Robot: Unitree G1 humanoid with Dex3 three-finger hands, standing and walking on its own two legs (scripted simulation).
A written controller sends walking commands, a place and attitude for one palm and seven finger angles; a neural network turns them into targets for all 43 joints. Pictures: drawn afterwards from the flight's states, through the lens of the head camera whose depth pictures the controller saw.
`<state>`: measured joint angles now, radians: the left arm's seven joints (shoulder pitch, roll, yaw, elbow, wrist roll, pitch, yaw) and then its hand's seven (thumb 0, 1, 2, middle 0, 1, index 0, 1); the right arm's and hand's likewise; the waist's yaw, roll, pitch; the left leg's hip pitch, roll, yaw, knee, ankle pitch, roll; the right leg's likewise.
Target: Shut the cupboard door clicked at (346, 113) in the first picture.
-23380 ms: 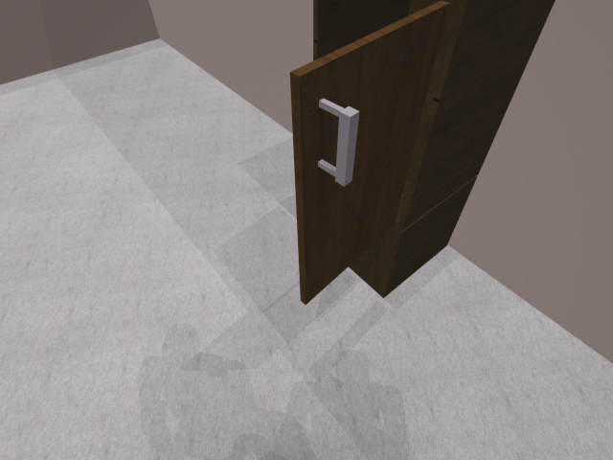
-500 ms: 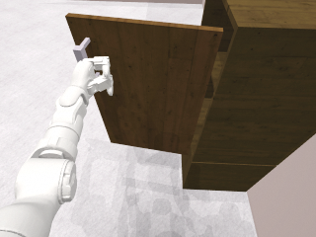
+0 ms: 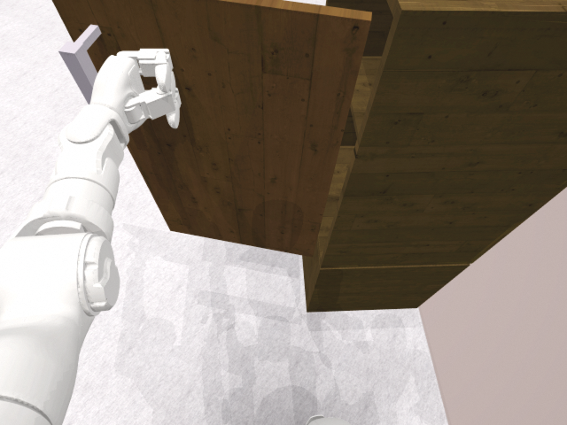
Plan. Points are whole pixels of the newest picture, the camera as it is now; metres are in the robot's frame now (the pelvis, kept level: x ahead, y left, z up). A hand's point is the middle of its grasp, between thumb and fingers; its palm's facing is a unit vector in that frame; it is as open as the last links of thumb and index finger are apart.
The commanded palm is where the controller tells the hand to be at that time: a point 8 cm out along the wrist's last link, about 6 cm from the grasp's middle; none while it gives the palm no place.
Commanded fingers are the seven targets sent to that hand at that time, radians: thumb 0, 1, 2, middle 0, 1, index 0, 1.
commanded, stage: push the door shut along its arc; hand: left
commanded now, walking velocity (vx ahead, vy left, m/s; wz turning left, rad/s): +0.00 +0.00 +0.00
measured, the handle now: (102, 82) +0.56 +0.18 +0.15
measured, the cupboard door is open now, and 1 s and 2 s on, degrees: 77 59 59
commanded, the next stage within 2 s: pull the fist back off the door in 0.46 s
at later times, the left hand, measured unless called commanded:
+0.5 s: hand (192, 82) +0.54 +0.06 +0.16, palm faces -0.40 -0.92 -0.01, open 3.3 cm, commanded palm +0.58 +0.09 +0.16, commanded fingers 0.00 0.90 0.90 -1.30 -1.50 -1.30 -1.50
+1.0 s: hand (211, 85) +0.55 +0.04 +0.14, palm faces +0.06 -1.00 +0.04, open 3.1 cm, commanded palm +0.51 +0.08 +0.16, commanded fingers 0.00 0.90 0.90 -1.30 -1.50 -1.30 -1.50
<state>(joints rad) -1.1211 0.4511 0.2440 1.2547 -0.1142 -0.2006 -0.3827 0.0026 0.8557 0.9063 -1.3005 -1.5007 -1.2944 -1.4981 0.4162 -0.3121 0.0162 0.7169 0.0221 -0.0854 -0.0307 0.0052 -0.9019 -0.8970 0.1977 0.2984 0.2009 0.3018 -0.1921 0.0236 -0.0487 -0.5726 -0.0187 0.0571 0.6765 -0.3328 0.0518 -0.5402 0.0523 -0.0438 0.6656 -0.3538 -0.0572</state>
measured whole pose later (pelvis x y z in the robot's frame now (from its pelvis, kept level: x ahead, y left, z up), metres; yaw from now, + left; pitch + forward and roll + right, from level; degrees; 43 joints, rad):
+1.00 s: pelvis +0.01 +0.00 +0.00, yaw -2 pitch +16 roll -1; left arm -1.15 0.24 0.34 1.24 -0.02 -0.19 0.17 0.01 0.90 0.91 -1.30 -1.50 -1.29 -1.50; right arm 0.52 -0.25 0.00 0.71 -0.03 -0.02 0.09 0.00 -0.90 -0.90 0.20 0.30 0.20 0.30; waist -0.19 0.07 -0.11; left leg -0.63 0.00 0.07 0.70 -0.36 0.05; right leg -0.60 0.07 -0.02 0.68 -0.37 -0.06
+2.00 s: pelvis -0.01 +0.01 +0.02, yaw +0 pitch +1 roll +0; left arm -0.37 0.15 0.08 0.32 -0.17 -0.03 0.00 0.02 0.90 0.90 -1.30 -1.50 -1.30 -1.50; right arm 0.29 -0.27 0.00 0.65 0.08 -0.05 -0.03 0.01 -0.90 -0.90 0.19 0.30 0.20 0.30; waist 0.00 0.05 -0.04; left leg -0.27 -0.02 0.06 0.55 -0.30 0.06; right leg -0.24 0.05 -0.03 0.53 -0.30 -0.05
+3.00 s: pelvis -0.01 +0.03 +0.03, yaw +2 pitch -4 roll -1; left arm 0.44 0.32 0.33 -0.36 -0.08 -0.09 0.11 0.01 0.89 0.90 -0.24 -0.33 -0.23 -0.33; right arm 0.19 -0.25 0.01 0.63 0.03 -0.05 -0.05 0.01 -0.90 -0.90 0.20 0.30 0.20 0.30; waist 0.07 0.07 0.01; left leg -0.12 -0.07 0.03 0.41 -0.23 0.08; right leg -0.06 0.02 -0.05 0.37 -0.24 -0.02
